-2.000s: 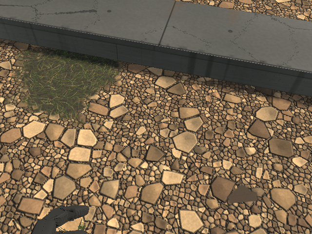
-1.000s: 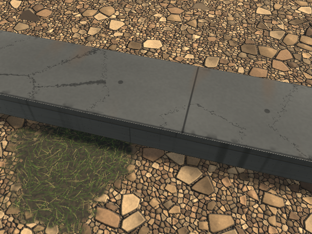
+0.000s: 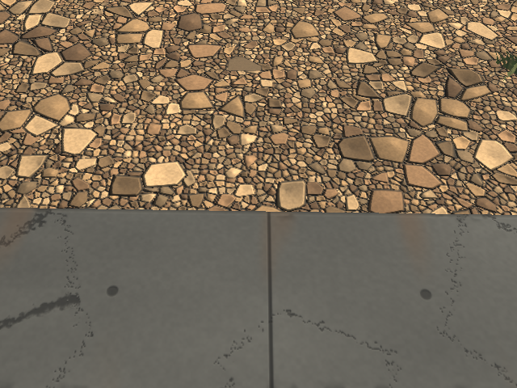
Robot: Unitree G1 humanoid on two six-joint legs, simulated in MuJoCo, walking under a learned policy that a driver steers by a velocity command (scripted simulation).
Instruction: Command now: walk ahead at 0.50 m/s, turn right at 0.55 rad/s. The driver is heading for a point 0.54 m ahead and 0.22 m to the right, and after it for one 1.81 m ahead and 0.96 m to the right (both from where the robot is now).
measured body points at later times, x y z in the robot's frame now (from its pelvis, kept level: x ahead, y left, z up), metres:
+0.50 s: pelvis +0.22 -0.06 -0.01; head +0.25 -0.09 +0.44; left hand +0.26 +0.20 -0.14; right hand +0.36 -0.31 -0.11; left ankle +0.30 +0.04 -0.44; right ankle +0.15 -0.09 -0.75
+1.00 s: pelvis +0.50 -0.11 +0.15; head +0.53 -0.14 +0.60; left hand +0.82 -0.05 +0.08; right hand +0.40 -0.37 +0.02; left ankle +0.53 -0.04 -0.58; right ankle +0.53 -0.27 -0.49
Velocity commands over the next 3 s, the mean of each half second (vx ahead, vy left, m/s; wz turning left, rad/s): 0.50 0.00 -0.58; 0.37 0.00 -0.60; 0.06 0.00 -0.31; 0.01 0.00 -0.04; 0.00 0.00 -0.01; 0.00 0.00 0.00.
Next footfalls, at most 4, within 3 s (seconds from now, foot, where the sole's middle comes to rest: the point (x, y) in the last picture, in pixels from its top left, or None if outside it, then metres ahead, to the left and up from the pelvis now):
0.16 right None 0.19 -0.10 -0.78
0.70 left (282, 324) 0.57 -0.05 -0.62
1.18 right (391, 295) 0.64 -0.33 -0.62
1.58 left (298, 257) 0.75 -0.11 -0.62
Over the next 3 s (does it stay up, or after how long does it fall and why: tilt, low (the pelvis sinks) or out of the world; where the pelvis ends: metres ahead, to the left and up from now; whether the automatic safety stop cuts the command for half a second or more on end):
stays up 0.69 -0.17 0.16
